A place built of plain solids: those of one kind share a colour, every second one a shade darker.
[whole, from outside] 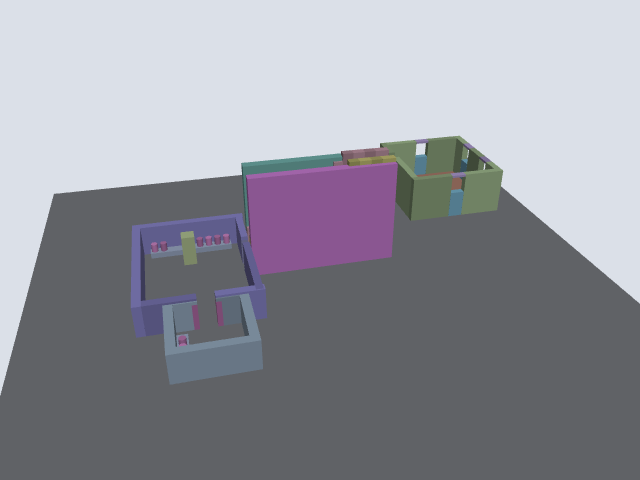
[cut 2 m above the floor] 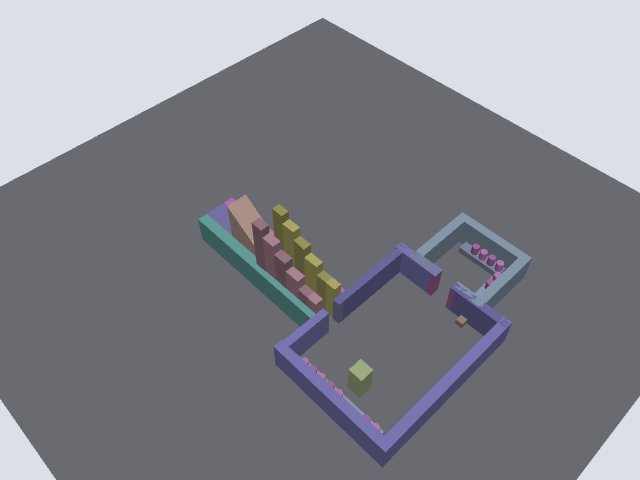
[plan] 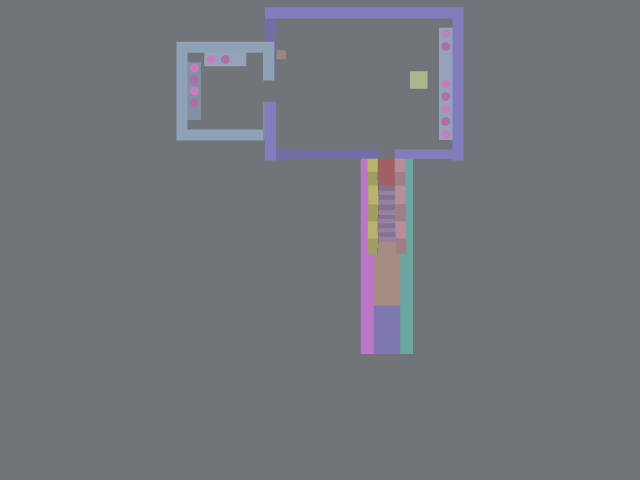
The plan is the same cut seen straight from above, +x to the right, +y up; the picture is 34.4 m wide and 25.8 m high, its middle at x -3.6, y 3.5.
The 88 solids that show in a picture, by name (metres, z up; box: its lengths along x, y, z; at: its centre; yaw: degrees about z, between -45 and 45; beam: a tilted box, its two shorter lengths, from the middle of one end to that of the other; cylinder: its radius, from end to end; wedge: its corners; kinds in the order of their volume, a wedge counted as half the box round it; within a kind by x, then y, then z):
{
 "mass_rock_left_1": {"box": [0.7, 10.5, 7.89], "at": [-1.05, 2.62, 3.64]},
 "mass_rock_right_1": {"box": [0.7, 10.5, 7.89], "at": [1.05, 2.62, 3.64]},
 "wall_chamber_1": {"box": [0.6, 3.16, 2.58], "at": [-6.26, 9.35, 0.99]},
 "wall_chamber_2": {"box": [0.6, 3.93, 2.58], "at": [-6.26, 14.04, 0.99]},
 "wall_chamber_3": {"box": [6.05, 0.5, 2.58], "at": [-3.44, 8.12, 0.99]},
 "wall_chamber_4": {"box": [10.68, 0.6, 2.58], "at": [-1.22, 15.71, 0.99]},
 "wall_chamber_5": {"box": [3.61, 0.5, 2.58], "at": [2.22, 8.12, 0.99]},
 "wall_chamber_6": {"box": [0.6, 8.24, 2.58], "at": [3.82, 11.89, 0.99]},
 "wall_yard_1": {"box": [0.45, 2.73, 3.0], "at": [-4.2, -7.67, 6.17]},
 "wall_yard_2": {"box": [0.45, 2.73, 3.0], "at": [-4.2, -4.0, 6.17]},
 "wall_yard_3": {"box": [1.63, 0.45, 3.0], "at": [-3.61, -8.81, 6.17]},
 "wall_yard_4": {"box": [4.0, 0.45, 3.0], "at": [-2.42, -2.86, 6.17]},
 "wall_yard_5": {"box": [1.65, 0.45, 3.0], "at": [-1.01, -8.81, 6.17]},
 "wall_yard_6": {"box": [1.98, 0.45, 3.0], "at": [1.41, -2.86, 6.17]},
 "wall_yard_7": {"box": [1.63, 0.45, 3.0], "at": [1.58, -8.81, 6.17]},
 "wall_yard_8": {"box": [0.45, 2.73, 3.0], "at": [2.17, -7.67, 6.17]},
 "wall_yard_9": {"box": [0.45, 2.73, 3.0], "at": [2.17, -4.0, 6.17]},
 "wall_side_chamber_1": {"box": [0.6, 5.32, 2.43], "at": [-11.02, 11.5, 0.92]},
 "wall_side_chamber_2": {"box": [5.26, 0.6, 2.43], "at": [-8.69, 9.14, 0.92]},
 "wall_side_chamber_3": {"box": [5.26, 0.6, 2.43], "at": [-8.69, 13.86, 0.92]},
 "wall_side_chamber_4": {"box": [0.6, 2.08, 2.43], "at": [-6.36, 9.89, 0.92]},
 "wall_side_chamber_5": {"box": [0.6, 2.08, 2.43], "at": [-6.36, 13.12, 0.92]},
 "fill_under_steps_1": {"wedge": [[-0.71, -0.02, -0.3], [-0.71, -0.02, 4.71], [-0.71, 6.63, -0.3], [-0.71, 6.63, -0.24], [0.71, -0.02, -0.3], [0.71, -0.02, 4.71], [0.71, 6.63, -0.3], [0.71, 6.63, -0.24]]},
 "mass_under_head_1": {"box": [1.43, 2.62, 4.97], "at": [0.0, -1.32, 2.19]},
 "rock_right_1": {"wedge": [[0.42, 6.42, 3.69], [0.43, 5.42, 3.69], [0.44, 6.42, -0.5], [0.45, 5.42, -0.5], [0.99, 5.42, -0.5], [0.99, 5.42, 3.69], [0.99, 6.42, -0.5], [0.99, 6.42, 3.69]]},
 "rock_right_2": {"wedge": [[0.42, 7.17, 2.92], [0.43, 6.42, 2.92], [0.44, 6.42, -0.5], [0.44, 7.17, -0.5], [0.99, 6.42, -0.5], [0.99, 6.42, 2.92], [0.99, 7.17, -0.5], [0.99, 7.17, 2.92]]},
 "rock_right_3": {"wedge": [[0.42, 7.17, 2.92], [0.42, 7.87, 2.92], [0.44, 7.17, -0.5], [0.44, 7.87, -0.5], [0.98, 7.17, -0.5], [0.98, 7.17, 2.92], [0.98, 7.87, -0.5], [0.98, 7.87, 2.92]]},
 "rock_right_4": {"wedge": [[0.43, 5.42, 4.41], [0.45, 4.5, 4.41], [0.45, 5.42, 0.28], [0.47, 4.5, 0.28], [1.01, 4.5, 0.28], [1.01, 4.5, 4.41], [1.01, 5.42, 0.28], [1.01, 5.42, 4.41]]},
 "rock_right_5": {"wedge": [[0.45, 4.5, 5.11], [0.47, 3.58, 5.11], [0.47, 4.5, 0.99], [0.49, 3.58, 0.99], [1.02, 3.58, 0.99], [1.02, 3.58, 5.11], [1.02, 4.5, 0.99], [1.02, 4.5, 5.11]]},
 "rock_right_6": {"wedge": [[0.46, -2.63, 7.89], [0.47, -2.63, 4.47], [0.47, -1.65, 7.89], [0.48, -1.65, 4.47], [1.03, -2.63, 4.47], [1.03, -2.63, 7.89], [1.03, -1.65, 4.47], [1.03, -1.65, 7.89]]},
 "rock_right_7": {"wedge": [[0.47, -1.65, 7.89], [0.48, -1.65, 4.47], [0.5, -0.85, 7.89], [0.52, -0.85, 4.47], [1.05, -1.65, 4.47], [1.05, -1.65, 7.89], [1.05, -0.85, 4.47], [1.05, -0.85, 7.89]]},
 "rock_right_8": {"wedge": [[0.47, 3.58, 5.75], [0.49, 3.58, 1.7], [0.5, 2.76, 5.75], [0.52, 2.76, 1.7], [1.05, 2.76, 1.7], [1.05, 2.76, 5.75], [1.05, 3.58, 1.7], [1.05, 3.58, 5.75]]},
 "rock_right_9": {"wedge": [[0.5, -0.85, 7.89], [0.51, 0.0, 7.89], [0.52, -0.85, 4.47], [0.53, 0.0, 4.47], [1.07, -0.85, 4.47], [1.07, -0.85, 7.89], [1.07, 0.0, 4.47], [1.07, 0.0, 7.89]]},
 "rock_right_10": {"wedge": [[0.5, 1.42, 7.3], [0.52, 0.76, 7.3], [0.52, 1.42, 3.37], [0.54, 0.76, 3.37], [1.07, 0.76, 3.37], [1.07, 0.76, 7.3], [1.07, 1.42, 3.37], [1.07, 1.42, 7.3]]},
 "rock_right_11": {"wedge": [[0.51, 0.0, 7.89], [0.52, 0.76, 7.89], [0.53, 0.0, 3.88], [0.54, 0.76, 3.88], [1.08, 0.0, 3.88], [1.08, 0.0, 7.89], [1.08, 0.76, 3.88], [1.08, 0.76, 7.89]]},
 "floor_yard_1": {"box": [5.92, 5.5, 0.3], "at": [-1.01, -5.83, 4.82]},
 "rock_left_1": {"wedge": [[-1.04, -2.63, 4.47], [-1.04, -2.63, 7.89], [-1.04, -1.65, 4.47], [-1.04, -1.65, 7.89], [-0.52, -2.63, 7.89], [-0.51, -2.63, 4.47], [-0.49, -1.65, 7.89], [-0.48, -1.65, 4.47]]},
 "rock_left_2": {"wedge": [[-1.04, 7.17, -0.5], [-1.04, 7.17, 2.92], [-1.04, 7.87, -0.5], [-1.04, 7.87, 2.92], [-0.5, 7.17, 2.92], [-0.5, 7.87, 2.92], [-0.49, 7.17, -0.5], [-0.49, 7.87, -0.5]]},
 "rock_left_3": {"wedge": [[-1.03, -1.65, 4.47], [-1.03, -1.65, 7.89], [-1.03, -0.85, 4.47], [-1.03, -0.85, 7.89], [-0.49, -1.65, 7.89], [-0.49, -0.85, 7.89], [-0.48, -1.65, 4.47], [-0.48, -0.85, 4.47]]},
 "rock_left_4": {"wedge": [[-1.03, 2.76, 1.7], [-1.03, 2.76, 5.75], [-1.03, 3.58, 1.7], [-1.03, 3.58, 5.75], [-0.49, 2.76, 5.75], [-0.49, 3.58, 5.75], [-0.48, 2.76, 1.7], [-0.47, 3.58, 1.7]]},
 "rock_left_5": {"wedge": [[-1.03, 3.58, 0.99], [-1.03, 3.58, 5.11], [-1.03, 4.5, 0.99], [-1.03, 4.5, 5.11], [-0.5, 4.5, 5.11], [-0.49, 4.5, 0.99], [-0.48, 3.58, 5.11], [-0.47, 3.58, 0.99]]},
 "rock_left_6": {"wedge": [[-1.03, 6.42, -0.5], [-1.03, 6.42, 2.92], [-1.03, 7.17, -0.5], [-1.03, 7.17, 2.92], [-0.5, 7.17, 2.92], [-0.49, 7.17, -0.5], [-0.48, 6.42, 2.92], [-0.47, 6.42, -0.5]]},
 "rock_left_7": {"wedge": [[-1.02, -0.85, 4.47], [-1.02, -0.85, 7.89], [-1.02, 0.0, 4.47], [-1.02, 0.0, 7.89], [-0.49, -0.85, 7.89], [-0.48, -0.85, 4.47], [-0.48, 0.0, 7.89], [-0.46, 0.0, 4.47]]},
 "rock_left_8": {"wedge": [[-1.01, 0.0, 3.88], [-1.01, 0.0, 7.89], [-1.01, 0.76, 3.88], [-1.01, 0.76, 7.89], [-0.48, 0.0, 7.89], [-0.47, 0.76, 7.89], [-0.46, 0.0, 3.88], [-0.46, 0.76, 3.88]]},
 "rock_left_9": {"wedge": [[-1.01, 4.5, 0.28], [-1.01, 4.5, 4.41], [-1.01, 5.42, 0.28], [-1.01, 5.42, 4.41], [-0.5, 4.5, 4.41], [-0.49, 4.5, 0.28], [-0.45, 5.42, 4.41], [-0.43, 5.42, 0.28]]},
 "rock_left_10": {"wedge": [[-1.0, 5.42, -0.5], [-1.0, 5.42, 3.69], [-1.0, 6.42, -0.5], [-1.0, 6.42, 3.69], [-0.48, 6.42, 3.69], [-0.47, 6.42, -0.5], [-0.45, 5.42, 3.69], [-0.43, 5.42, -0.5]]},
 "bench_1": {"box": [0.72, 3.12, 0.5], "at": [-10.36, 11.5, 0.2]},
 "bench_2": {"box": [2.26, 0.72, 0.54], "at": [-8.69, 13.2, 0.22]},
 "bench_3": {"box": [0.72, 6.04, 0.47], "at": [3.16, 11.89, 0.18]},
 "wall_yard_under_light_1": {"box": [0.45, 0.95, 1.75], "at": [-4.2, -5.83, 5.54]},
 "wall_yard_under_light_2": {"box": [0.95, 0.45, 1.75], "at": [0.29, -8.81, 5.54]},
 "wall_yard_under_light_3": {"box": [0.45, 0.95, 1.75], "at": [2.17, -5.83, 5.54]},
 "pillar_1": {"box": [0.94, 0.94, 2.33], "at": [1.71, 12.1, 1.11]},
 "cask_1": {"cylinder": 0.23, "from": [-10.36, 10.88, 0.45], "to": [-10.36, 10.88, 1.07]},
 "cask_2": {"cylinder": 0.23, "from": [-10.36, 11.5, 0.45], "to": [-10.36, 11.5, 1.07]},
 "cask_3": {"cylinder": 0.23, "from": [-10.36, 12.13, 0.45], "to": [-10.36, 12.13, 1.07]},
 "cask_4": {"cylinder": 0.23, "from": [-10.36, 12.75, 0.45], "to": [-10.36, 12.75, 1.07]},
 "cask_5": {"cylinder": 0.23, "from": [-9.44, 13.2, 0.49], "to": [-9.44, 13.2, 1.11]},
 "cask_6": {"cylinder": 0.23, "from": [-8.69, 13.2, 0.49], "to": [-8.69, 13.2, 1.11]},
 "cask_7": {"cylinder": 0.23, "from": [3.16, 9.2, 0.42], "to": [3.16, 9.2, 1.04]},
 "cask_8": {"cylinder": 0.23, "from": [3.16, 9.87, 0.42], "to": [3.16, 9.87, 1.04]},
 "cask_9": {"cylinder": 0.23, "from": [3.16, 10.54, 0.42], "to": [3.16, 10.54, 1.04]},
 "cask_10": {"cylinder": 0.23, "from": [3.16, 11.22, 0.42], "to": [3.16, 11.22, 1.04]},
 "cask_11": {"cylinder": 0.23, "from": [3.16, 11.89, 0.42], "to": [3.16, 11.89, 1.04]},
 "cask_12": {"cylinder": 0.23, "from": [3.16, 13.9, 0.42], "to": [3.16, 13.9, 1.04]},
 "cask_13": {"cylinder": 0.23, "from": [3.16, 14.57, 0.42], "to": [3.16, 14.57, 1.04]},
 "tread_1": {"wedge": [[-0.71, 3.4, 1.81], [-0.71, 3.4, 2.3], [-0.71, 3.69, 1.81], [-0.71, 3.69, 2.3], [0.71, 3.41, 1.81], [0.71, 3.41, 2.3], [0.71, 3.67, 1.81], [0.71, 3.67, 2.29]]},
 "tread_2": {"wedge": [[-0.71, 3.65, 1.62], [-0.71, 3.65, 2.11], [-0.71, 3.89, 1.62], [-0.71, 3.89, 2.1], [0.71, 3.63, 1.62], [0.71, 3.63, 2.11], [0.71, 3.93, 1.62], [0.71, 3.93, 2.11]]},
 "tread_3": {"wedge": [[-0.71, 3.85, 1.43], [-0.71, 3.85, 1.92], [-0.71, 4.12, 1.43], [-0.71, 4.12, 1.91], [0.71, 3.88, 1.43], [0.71, 3.88, 1.92], [0.71, 4.15, 1.43], [0.71, 4.15, 1.91]]},
 "tread_4": {"wedge": [[-0.71, 4.07, 1.24], [-0.71, 4.07, 1.73], [-0.71, 4.38, 1.24], [-0.71, 4.38, 1.72], [0.71, 4.11, 1.24], [0.71, 4.11, 1.73], [0.71, 4.41, 1.24], [0.71, 4.41, 1.72]]},
 "tread_5": {"wedge": [[-0.71, 4.34, 1.05], [-0.71, 4.34, 1.54], [-0.71, 4.62, 1.05], [-0.71, 4.62, 1.53], [0.71, 4.36, 1.05], [0.71, 4.36, 1.54], [0.71, 4.64, 1.05], [0.71, 4.64, 1.53]]},
 "tread_6": {"wedge": [[-0.71, 4.58, 0.86], [-0.71, 4.58, 1.35], [-0.71, 4.85, 0.86], [-0.71, 4.85, 1.34], [0.71, 4.6, 0.86], [0.71, 4.6, 1.35], [0.71, 4.85, 0.86], [0.71, 4.85, 1.34]]},
 "tread_7": {"wedge": [[-0.71, 4.81, 0.67], [-0.71, 4.81, 1.16], [-0.71, 5.13, 0.67], [-0.71, 5.13, 1.15], [0.71, 4.81, 0.67], [0.71, 4.81, 1.16], [0.71, 5.11, 0.67], [0.71, 5.11, 1.15]]},
 "tread_8": {"wedge": [[-0.71, 5.09, 0.47], [-0.71, 5.09, 0.97], [-0.71, 5.4, 0.47], [-0.71, 5.4, 0.96], [0.71, 5.07, 0.47], [0.71, 5.07, 0.97], [0.71, 5.42, 0.47], [0.71, 5.42, 0.96]]},
 "tread_9": {"wedge": [[-0.71, 5.35, 0.28], [-0.71, 5.35, 0.78], [-0.71, 5.65, 0.28], [-0.71, 5.65, 0.77], [0.71, 5.38, 0.28], [0.71, 5.38, 0.77], [0.71, 5.65, 0.28], [0.71, 5.65, 0.77]]},
 "tread_10": {"wedge": [[-0.71, 5.61, 0.09], [-0.71, 5.61, 0.59], [-0.71, 5.93, 0.09], [-0.71, 5.93, 0.58], [0.71, 5.61, 0.09], [0.71, 5.61, 0.58], [0.71, 5.9, 0.09], [0.71, 5.9, 0.57]]},
 "tread_11": {"wedge": [[-0.71, 5.89, -0.1], [-0.71, 5.89, 0.39], [-0.71, 6.15, -0.1], [-0.71, 6.15, 0.39], [0.71, 5.86, -0.1], [0.71, 5.86, 0.39], [0.71, 6.13, -0.1], [0.71, 6.13, 0.38]]},
 "tread_12": {"wedge": [[-0.71, 6.1, -0.3], [-0.71, 6.1, 0.2], [-0.71, 6.44, -0.3], [-0.71, 6.44, 0.19], [0.71, 6.08, -0.3], [0.71, 6.08, 0.2], [0.71, 6.4, -0.3], [0.71, 6.4, 0.19]]},
 "floor_lower_1": {"box": [1.79, 1.82, 0.4], "at": [0.0, 6.96, -0.2]},
 "jamb_side_mouth_1": {"box": [0.7, 0.35, 1.95], "at": [-6.31, 10.75, 0.93]},
 "jamb_side_mouth_2": {"box": [0.7, 0.35, 1.95], "at": [-6.31, 12.25, 0.93]},
 "jamb_chamber_mouth_1": {"box": [0.35, 0.5, 2.04], "at": [-0.59, 8.12, 0.97]},
 "jamb_chamber_mouth_2": {"box": [0.35, 0.5, 2.04], "at": [0.59, 8.12, 0.97]},
 "wall_yard_over_light_1": {"box": [0.45, 0.95, 0.15], "at": [-4.2, -5.83, 7.59]},
 "wall_yard_over_light_2": {"box": [0.95, 0.45, 0.15], "at": [-2.32, -8.81, 7.59]},
 "wall_yard_over_light_3": {"box": [0.95, 0.45, 0.15], "at": [0.29, -8.81, 7.59]},
 "wall_yard_over_light_4": {"box": [0.45, 0.95, 0.15], "at": [2.17, -5.83, 7.59]},
 "crate_chamber_1": {"box": [0.49, 0.49, 0.48], "at": [-5.68, 13.46, 0.19]}
}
